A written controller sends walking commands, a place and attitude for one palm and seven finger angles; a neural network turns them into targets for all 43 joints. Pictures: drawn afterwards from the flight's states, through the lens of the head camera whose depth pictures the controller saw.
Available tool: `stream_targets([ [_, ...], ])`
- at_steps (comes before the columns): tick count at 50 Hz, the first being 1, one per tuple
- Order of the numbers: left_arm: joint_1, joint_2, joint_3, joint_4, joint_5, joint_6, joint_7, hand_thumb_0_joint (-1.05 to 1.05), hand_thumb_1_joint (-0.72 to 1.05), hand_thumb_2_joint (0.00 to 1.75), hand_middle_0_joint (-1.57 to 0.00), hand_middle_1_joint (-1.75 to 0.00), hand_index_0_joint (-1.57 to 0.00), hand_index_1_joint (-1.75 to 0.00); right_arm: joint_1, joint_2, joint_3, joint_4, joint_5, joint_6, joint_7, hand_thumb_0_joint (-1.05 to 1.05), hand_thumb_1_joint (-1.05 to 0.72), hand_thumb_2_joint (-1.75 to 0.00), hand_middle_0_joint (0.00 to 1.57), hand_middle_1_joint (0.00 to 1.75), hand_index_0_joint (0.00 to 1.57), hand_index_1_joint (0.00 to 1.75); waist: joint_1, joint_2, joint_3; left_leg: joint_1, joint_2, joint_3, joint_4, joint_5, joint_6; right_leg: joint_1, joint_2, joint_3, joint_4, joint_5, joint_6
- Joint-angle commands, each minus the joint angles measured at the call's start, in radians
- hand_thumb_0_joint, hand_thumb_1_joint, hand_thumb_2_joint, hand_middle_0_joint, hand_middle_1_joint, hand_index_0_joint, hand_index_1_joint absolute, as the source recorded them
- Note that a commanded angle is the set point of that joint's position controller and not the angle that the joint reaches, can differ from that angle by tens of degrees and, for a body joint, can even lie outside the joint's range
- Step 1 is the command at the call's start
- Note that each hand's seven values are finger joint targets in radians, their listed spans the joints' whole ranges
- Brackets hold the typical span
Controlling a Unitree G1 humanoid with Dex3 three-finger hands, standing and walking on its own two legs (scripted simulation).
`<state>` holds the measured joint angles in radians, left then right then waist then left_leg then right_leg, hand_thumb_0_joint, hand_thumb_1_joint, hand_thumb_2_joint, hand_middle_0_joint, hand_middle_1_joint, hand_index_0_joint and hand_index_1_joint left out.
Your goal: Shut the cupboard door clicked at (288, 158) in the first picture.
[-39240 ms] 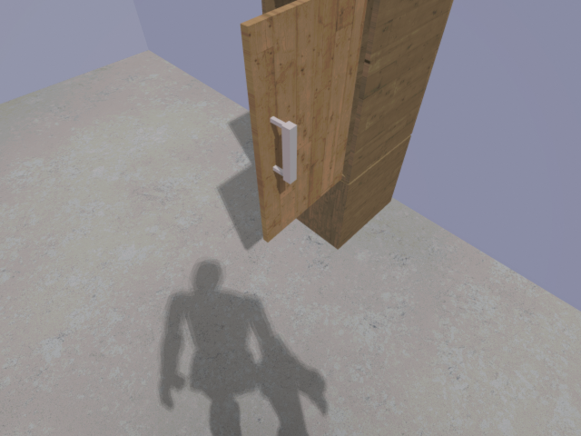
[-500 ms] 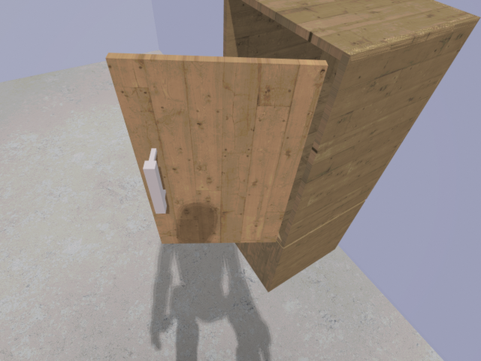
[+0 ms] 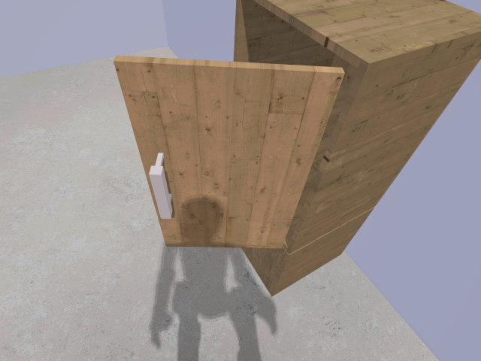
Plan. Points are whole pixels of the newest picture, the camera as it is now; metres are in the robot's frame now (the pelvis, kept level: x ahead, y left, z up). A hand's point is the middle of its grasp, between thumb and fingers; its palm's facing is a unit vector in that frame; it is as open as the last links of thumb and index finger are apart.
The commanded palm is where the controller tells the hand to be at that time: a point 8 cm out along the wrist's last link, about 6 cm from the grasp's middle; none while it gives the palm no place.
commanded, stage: come to a stop and stand still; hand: left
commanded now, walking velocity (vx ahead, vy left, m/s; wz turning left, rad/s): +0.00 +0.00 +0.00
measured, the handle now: (163, 186) +0.45 +0.19 -0.02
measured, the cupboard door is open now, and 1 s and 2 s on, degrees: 60 60 60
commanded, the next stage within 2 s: look again from close up in 0.06 s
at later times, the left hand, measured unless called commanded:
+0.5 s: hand out of the picture +0.02 +0.21 -0.18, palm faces +0.02 -0.97 -0.25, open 7.4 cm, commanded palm none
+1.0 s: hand out of the picture -0.10 +0.23 -0.18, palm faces +0.03 -0.98 -0.20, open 7.4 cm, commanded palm none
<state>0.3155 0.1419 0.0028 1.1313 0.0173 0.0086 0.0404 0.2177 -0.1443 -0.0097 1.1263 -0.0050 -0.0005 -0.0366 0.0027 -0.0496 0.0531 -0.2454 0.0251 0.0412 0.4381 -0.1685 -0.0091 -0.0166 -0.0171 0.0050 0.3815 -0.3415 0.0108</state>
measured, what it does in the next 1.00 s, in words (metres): shifts its weight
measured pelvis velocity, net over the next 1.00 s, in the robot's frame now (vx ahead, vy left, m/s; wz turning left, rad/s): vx -0.06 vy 0.04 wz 0.03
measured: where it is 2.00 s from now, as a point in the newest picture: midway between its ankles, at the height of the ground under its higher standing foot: outside the picture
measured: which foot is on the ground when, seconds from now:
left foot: down 0.00-1.00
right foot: down 0.00-1.00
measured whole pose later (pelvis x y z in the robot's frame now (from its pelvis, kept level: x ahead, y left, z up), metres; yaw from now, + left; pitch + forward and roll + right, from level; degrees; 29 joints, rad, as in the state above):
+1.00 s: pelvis -0.06 +0.04 +0.00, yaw +1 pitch -1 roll -1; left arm 0.39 0.21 0.02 1.03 0.04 0.03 0.03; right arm 0.23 -0.17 -0.04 1.06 -0.02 0.05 -0.01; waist 0.00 -0.02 0.03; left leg -0.37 -0.02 0.04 0.47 -0.15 0.05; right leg -0.17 -0.05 0.00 0.50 -0.39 -0.01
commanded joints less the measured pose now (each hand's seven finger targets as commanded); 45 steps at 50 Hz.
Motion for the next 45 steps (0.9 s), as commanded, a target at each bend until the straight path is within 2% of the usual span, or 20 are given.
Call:
stream_targets([
  [1, 0.088, 0.088, 0.012, -0.009, -0.005, -0.011, 0.004, 0.00, 0.90, 0.90, -0.20, -0.30, -0.20, -0.30, 0.068, -0.120, -0.017, -0.021, -0.002, -0.010, -0.007, 0.00, -0.90, -0.90, 0.20, 0.30, 0.20, 0.30, -0.006, 0.034, 0.013, 0.131, 0.081, -0.075, -0.040, 0.201, 0.022, -0.149, -0.082, 0.050, -0.086, 0.250, -0.030],
  [7, 0.081, 0.096, 0.012, -0.012, -0.006, -0.011, 0.005, 0.00, 0.90, 0.90, -0.20, -0.30, -0.20, -0.30, 0.070, -0.123, -0.016, -0.017, -0.002, -0.009, -0.006, 0.00, -0.90, -0.90, 0.20, 0.30, 0.20, 0.30, -0.006, 0.025, 0.012, 0.129, 0.079, -0.073, -0.039, 0.218, 0.021, -0.130, -0.083, 0.047, -0.086, 0.277, -0.030],
  [8, 0.036, 0.261, 0.001, -0.114, 0.009, -0.038, 0.009, 0.00, 0.90, 0.90, -0.20, -0.30, -0.20, -0.30, 0.031, -0.187, -0.017, -0.129, -0.013, -0.029, 0.013, 0.00, -0.90, -0.90, 0.20, 0.30, 0.20, 0.30, -0.014, 0.191, 0.064, 0.150, 0.047, -0.095, -0.010, 0.294, 0.039, -0.217, -0.065, 0.023, -0.034, 0.267, -0.045],
  [9, 0.033, 0.216, 0.029, -0.131, 0.008, -0.038, 0.013, 0.00, 0.90, 0.90, -0.20, -0.30, -0.20, -0.30, 0.024, -0.195, -0.052, -0.136, -0.014, -0.042, 0.010, 0.00, -0.90, -0.90, 0.20, 0.30, 0.20, 0.30, -0.007, 0.203, -0.011, 0.130, 0.083, -0.094, 0.063, 0.322, 0.041, -0.227, -0.074, 0.035, 0.021, 0.197, -0.040],
  [10, 0.051, 0.189, 0.023, -0.133, 0.003, -0.043, 0.014, 0.00, 0.90, 0.90, -0.20, -0.30, -0.20, -0.30, 0.030, -0.161, -0.047, -0.144, -0.011, -0.041, 0.006, 0.00, -0.90, -0.90, 0.20, 0.30, 0.20, 0.30, -0.004, 0.162, -0.101, 0.142, 0.086, -0.104, 0.110, 0.375, 0.049, -0.197, -0.081, 0.040, 0.030, 0.292, -0.044],
  [11, 0.067, 0.162, 0.025, -0.137, 0.003, -0.044, 0.017, 0.00, 0.90, 0.90, -0.20, -0.30, -0.20, -0.30, 0.044, -0.141, -0.046, -0.152, -0.011, -0.040, 0.004, 0.00, -0.90, -0.90, 0.20, 0.30, 0.20, 0.30, -0.005, 0.085, -0.135, 0.123, 0.085, -0.100, 0.144, 0.376, 0.049, -0.183, -0.088, 0.048, 0.040, 0.378, -0.046],
  [13, 0.086, 0.149, 0.020, -0.149, 0.004, -0.042, 0.021, 0.00, 0.90, 0.90, -0.20, -0.30, -0.20, -0.30, 0.048, -0.123, -0.036, -0.172, -0.016, -0.033, 0.007, 0.00, -0.90, -0.90, 0.20, 0.30, 0.20, 0.30, 0.003, -0.046, -0.124, 0.051, 0.063, -0.067, 0.177, 0.312, 0.045, -0.143, -0.106, 0.068, 0.072, 0.569, -0.049],
  [14, 0.080, 0.158, 0.029, -0.160, 0.003, -0.038, 0.022, 0.00, 0.90, 0.90, -0.20, -0.30, -0.20, -0.30, 0.041, -0.122, -0.040, -0.178, -0.016, -0.028, 0.008, 0.00, -0.90, -0.90, 0.20, 0.30, 0.20, 0.30, 0.002, -0.078, -0.097, 0.008, 0.051, -0.057, 0.179, 0.241, 0.041, -0.142, -0.113, 0.065, 0.079, 0.592, -0.049],
  [16, 0.075, 0.173, 0.037, -0.187, 0.004, -0.030, 0.022, 0.00, 0.90, 0.90, -0.20, -0.30, -0.20, -0.30, 0.028, -0.123, -0.045, -0.192, -0.014, -0.020, 0.008, 0.00, -0.90, -0.90, 0.20, 0.30, 0.20, 0.30, 0.003, -0.071, -0.064, -0.028, 0.037, -0.041, 0.177, 0.197, 0.038, -0.147, -0.114, 0.071, 0.100, 0.615, -0.054],
  [18, 0.084, 0.172, 0.033, -0.203, 0.007, -0.025, 0.022, 0.00, 0.90, 0.90, -0.20, -0.30, -0.20, -0.30, 0.025, -0.121, -0.042, -0.194, -0.015, -0.017, 0.010, 0.00, -0.90, -0.90, 0.20, 0.30, 0.20, 0.30, 0.009, 0.016, -0.074, 0.010, 0.044, -0.036, 0.171, 0.268, 0.041, -0.162, -0.102, 0.072, 0.119, 0.571, -0.052],
  [20, 0.055, 0.189, 0.038, -0.220, 0.004, -0.016, 0.020, 0.00, 0.90, 0.90, -0.20, -0.30, -0.20, -0.30, 0.013, -0.143, -0.050, -0.200, -0.012, -0.009, 0.011, 0.00, -0.90, -0.90, 0.20, 0.30, 0.20, 0.30, -0.002, 0.049, -0.039, 0.016, 0.060, -0.059, 0.146, 0.232, 0.044, -0.219, -0.077, 0.061, 0.106, 0.368, -0.045],
  [22, 0.041, 0.187, 0.036, -0.231, 0.006, -0.011, 0.017, 0.00, 0.90, 0.90, -0.20, -0.30, -0.20, -0.30, -0.005, -0.158, -0.055, -0.207, -0.012, -0.005, 0.015, 0.00, -0.90, -0.90, 0.20, 0.30, 0.20, 0.30, -0.001, 0.058, -0.004, -0.006, 0.074, -0.086, 0.107, 0.145, 0.052, -0.258, -0.056, 0.055, 0.089, 0.199, -0.039],
  [23, 0.050, 0.179, 0.030, -0.231, 0.009, -0.011, 0.016, 0.00, 0.90, 0.90, -0.20, -0.30, -0.20, -0.30, -0.011, -0.157, -0.049, -0.206, -0.013, -0.005, 0.018, 0.00, -0.90, -0.90, 0.20, 0.30, 0.20, 0.30, 0.005, 0.058, 0.000, -0.010, 0.074, -0.087, 0.099, 0.133, 0.055, -0.250, -0.054, 0.061, 0.076, 0.179, -0.039],
  [26, 0.023, 0.198, 0.033, -0.236, 0.008, -0.009, 0.010, 0.00, 0.90, 0.90, -0.20, -0.30, -0.20, -0.30, -0.032, -0.176, -0.054, -0.219, -0.013, -0.002, 0.023, 0.00, -0.90, -0.90, 0.20, 0.30, 0.20, 0.30, -0.003, 0.078, 0.033, -0.043, 0.068, -0.109, 0.035, -0.056, 0.050, -0.291, -0.045, 0.061, 0.058, 0.026, -0.041],
  [30, 0.039, 0.197, 0.030, -0.229, 0.010, -0.009, 0.006, 0.00, 0.90, 0.90, -0.20, -0.30, -0.20, -0.30, -0.034, -0.182, -0.052, -0.220, -0.013, -0.001, 0.028, 0.00, -0.90, -0.90, 0.20, 0.30, 0.20, 0.30, 0.000, 0.066, 0.010, -0.045, 0.069, -0.125, -0.014, -0.157, 0.051, -0.283, -0.043, 0.053, 0.048, -0.021, -0.038],
  [33, 0.052, 0.190, 0.027, -0.223, 0.013, -0.011, 0.003, 0.00, 0.90, 0.90, -0.20, -0.30, -0.20, -0.30, -0.025, -0.183, -0.051, -0.214, -0.012, -0.003, 0.029, 0.00, -0.90, -0.90, 0.20, 0.30, 0.20, 0.30, 0.000, 0.071, -0.022, -0.023, 0.078, -0.133, -0.037, -0.160, 0.056, -0.270, -0.042, 0.044, 0.047, -0.007, -0.035],
  [36, 0.067, 0.192, 0.029, -0.204, 0.012, -0.011, 0.000, 0.00, 0.90, 0.90, -0.20, -0.30, -0.20, -0.30, -0.030, -0.193, -0.053, -0.204, -0.010, -0.003, 0.029, 0.00, -0.90, -0.90, 0.20, 0.30, 0.20, 0.30, 0.002, 0.096, -0.016, -0.025, 0.081, -0.149, -0.073, -0.196, 0.054, -0.272, -0.042, 0.035, 0.049, -0.009, -0.032],
  [40, 0.089, 0.189, 0.026, -0.178, 0.012, -0.014, -0.001, 0.00, 0.90, 0.90, -0.20, -0.30, -0.20, -0.30, -0.024, -0.197, -0.054, -0.183, -0.008, -0.003, 0.030, 0.00, -0.90, -0.90, 0.20, 0.30, 0.20, 0.30, 0.002, 0.082, -0.021, -0.013, 0.080, -0.149, -0.090, -0.206, 0.050, -0.266, -0.050, 0.036, 0.030, -0.009, -0.032],
  [42, 0.121, 0.157, 0.019, -0.146, 0.011, -0.008, -0.002, 0.00, 0.90, 0.90, -0.20, -0.30, -0.20, -0.30, -0.008, -0.181, -0.050, -0.159, -0.010, 0.004, 0.030, 0.00, -0.90, -0.90, 0.20, 0.30, 0.20, 0.30, -0.001, 0.109, -0.026, -0.020, 0.095, -0.173, -0.149, -0.333, 0.045, -0.261, -0.033, -0.005, 0.039, -0.077, -0.019],
  [45, 0.196, 0.138, 0.020, -0.113, 0.018, 0.009, -0.006, 0.00, 0.90, 0.90, -0.20, -0.30, -0.20, -0.30, -0.008, -0.197, -0.059, -0.145, -0.015, 0.022, 0.025, 0.00, -0.90, -0.90, 0.20, 0.30, 0.20, 0.30, 0.016, 0.144, 0.017, -0.099, 0.113, -0.216, -0.230, -0.507, 0.053, -0.241, 0.000, -0.064, 0.072, -0.149, -0.022],
])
